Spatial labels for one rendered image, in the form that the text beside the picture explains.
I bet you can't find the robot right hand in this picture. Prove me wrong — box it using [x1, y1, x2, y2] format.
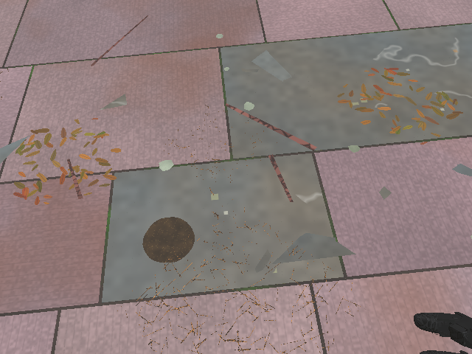
[414, 312, 472, 354]

